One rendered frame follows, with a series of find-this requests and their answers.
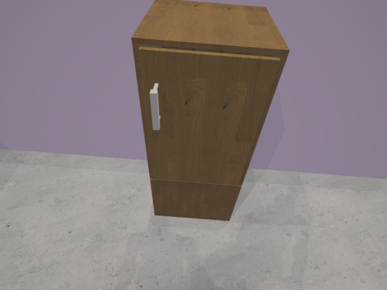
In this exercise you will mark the cupboard door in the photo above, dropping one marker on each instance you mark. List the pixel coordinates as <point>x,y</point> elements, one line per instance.
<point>210,107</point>

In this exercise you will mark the handle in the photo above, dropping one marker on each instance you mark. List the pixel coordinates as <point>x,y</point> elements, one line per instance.
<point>155,108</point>

